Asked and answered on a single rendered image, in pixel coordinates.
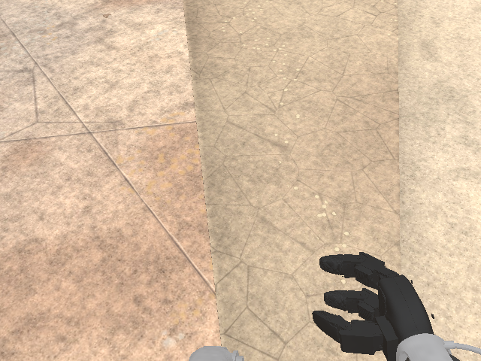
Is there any right robot forearm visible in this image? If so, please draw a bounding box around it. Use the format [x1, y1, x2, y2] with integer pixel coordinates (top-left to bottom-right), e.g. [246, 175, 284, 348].
[396, 333, 460, 361]

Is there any left robot thigh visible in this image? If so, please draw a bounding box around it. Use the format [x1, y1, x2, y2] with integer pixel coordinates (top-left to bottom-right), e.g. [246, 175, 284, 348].
[189, 346, 244, 361]

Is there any robot right hand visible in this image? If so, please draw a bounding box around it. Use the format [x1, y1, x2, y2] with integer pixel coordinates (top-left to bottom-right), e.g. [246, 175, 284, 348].
[312, 252, 434, 361]

